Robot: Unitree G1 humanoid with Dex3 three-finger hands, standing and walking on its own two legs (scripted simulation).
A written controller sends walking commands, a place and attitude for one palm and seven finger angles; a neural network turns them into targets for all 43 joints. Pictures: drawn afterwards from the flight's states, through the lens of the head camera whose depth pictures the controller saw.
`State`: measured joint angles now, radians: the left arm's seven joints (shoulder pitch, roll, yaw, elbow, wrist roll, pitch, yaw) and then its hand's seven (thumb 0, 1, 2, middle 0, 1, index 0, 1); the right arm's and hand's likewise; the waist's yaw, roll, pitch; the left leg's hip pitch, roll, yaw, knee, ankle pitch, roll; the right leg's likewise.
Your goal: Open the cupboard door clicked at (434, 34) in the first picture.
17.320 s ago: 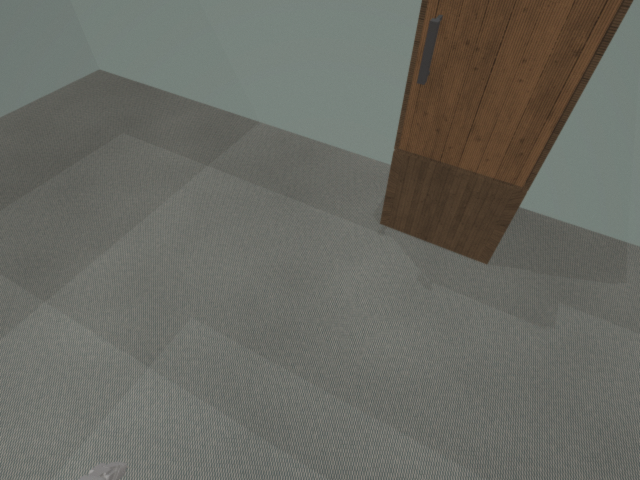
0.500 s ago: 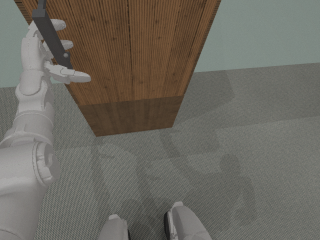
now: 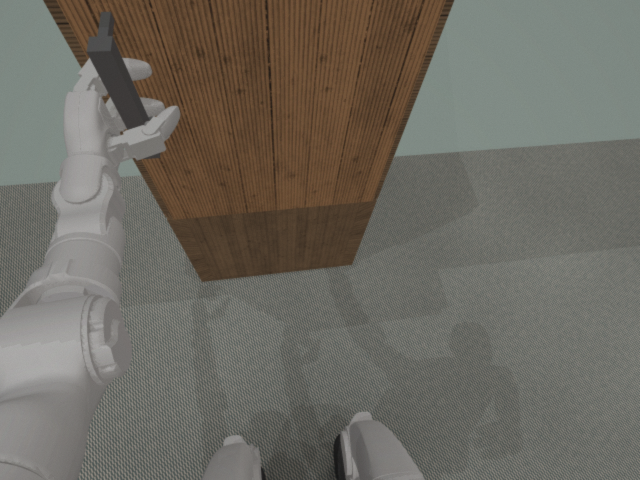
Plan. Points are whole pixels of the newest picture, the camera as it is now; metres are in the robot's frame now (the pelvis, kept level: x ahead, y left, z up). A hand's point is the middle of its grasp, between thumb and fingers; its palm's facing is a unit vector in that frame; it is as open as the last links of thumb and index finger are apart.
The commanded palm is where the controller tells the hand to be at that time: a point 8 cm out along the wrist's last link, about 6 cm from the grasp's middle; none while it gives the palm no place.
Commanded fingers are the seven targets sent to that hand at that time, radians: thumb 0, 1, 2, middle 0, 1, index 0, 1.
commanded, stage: close the thumb around the handle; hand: left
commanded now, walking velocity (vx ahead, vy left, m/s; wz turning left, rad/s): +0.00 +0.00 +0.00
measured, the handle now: (131, 93) +0.58 +0.18 +0.08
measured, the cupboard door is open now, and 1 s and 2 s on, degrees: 0 20 38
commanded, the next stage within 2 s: pull the door open along its arc in 0.22 s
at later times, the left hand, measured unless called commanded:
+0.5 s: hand (148, 128) +0.52 +0.15 +0.08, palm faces +0.04 -1.00 -0.02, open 5.8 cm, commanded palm +0.48 +0.20 +0.08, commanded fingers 0.00 0.90 0.90 -0.40 -1.35 -0.40 -1.35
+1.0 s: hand (194, 212) +0.40 +0.10 +0.09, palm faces +0.39 -0.92 +0.06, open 6.1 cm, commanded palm +0.34 +0.14 +0.08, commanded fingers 0.00 0.90 0.90 -0.40 -1.35 -0.40 -1.35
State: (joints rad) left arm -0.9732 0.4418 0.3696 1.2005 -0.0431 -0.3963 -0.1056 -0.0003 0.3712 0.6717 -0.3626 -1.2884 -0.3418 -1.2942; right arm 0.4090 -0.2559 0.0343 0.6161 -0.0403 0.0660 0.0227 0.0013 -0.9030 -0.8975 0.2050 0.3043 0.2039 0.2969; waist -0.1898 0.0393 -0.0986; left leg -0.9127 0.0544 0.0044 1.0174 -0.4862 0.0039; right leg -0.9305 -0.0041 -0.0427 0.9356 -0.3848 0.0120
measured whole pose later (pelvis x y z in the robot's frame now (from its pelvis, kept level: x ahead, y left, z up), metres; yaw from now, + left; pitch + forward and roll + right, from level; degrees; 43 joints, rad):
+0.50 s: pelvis +0.00 -0.01 +0.00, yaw +0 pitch +22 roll -2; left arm -0.95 0.46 0.39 1.17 -0.06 -0.39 -0.13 0.01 0.72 0.79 -0.37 -1.34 -0.35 -1.35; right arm 0.42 -0.27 0.03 0.61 -0.03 0.07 0.01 0.00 -0.90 -0.90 0.20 0.30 0.20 0.30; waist -0.19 0.04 -0.10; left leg -0.92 0.06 0.01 1.01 -0.48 0.00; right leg -0.94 0.00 -0.04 0.94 -0.38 0.00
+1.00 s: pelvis +0.02 -0.01 +0.02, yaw +1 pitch +15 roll -1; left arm -0.31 -0.07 0.07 0.45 0.02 -0.31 0.46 0.01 0.69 0.77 -0.34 -1.31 -0.35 -1.30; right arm 0.25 -0.20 -0.01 0.56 -0.06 0.02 0.05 0.01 -0.90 -0.90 0.20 0.30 0.20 0.30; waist -0.04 0.03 -0.14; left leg -0.68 0.04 0.02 0.89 -0.47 -0.01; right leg -0.72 -0.02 -0.03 0.87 -0.40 0.00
